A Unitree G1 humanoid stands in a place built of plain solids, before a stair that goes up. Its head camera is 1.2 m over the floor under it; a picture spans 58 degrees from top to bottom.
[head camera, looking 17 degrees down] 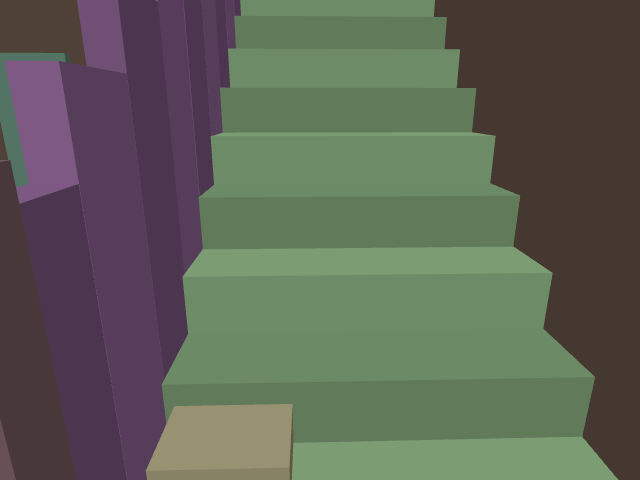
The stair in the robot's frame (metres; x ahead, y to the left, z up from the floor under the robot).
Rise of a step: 0.18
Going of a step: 0.25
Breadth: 1.09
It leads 2 degrees to the left of straight ahead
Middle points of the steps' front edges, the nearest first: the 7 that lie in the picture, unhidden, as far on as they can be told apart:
0.93 -0.15 0.55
1.18 -0.15 0.73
1.44 -0.14 0.91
1.69 -0.13 1.10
1.94 -0.12 1.28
2.20 -0.12 1.46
2.45 -0.11 1.65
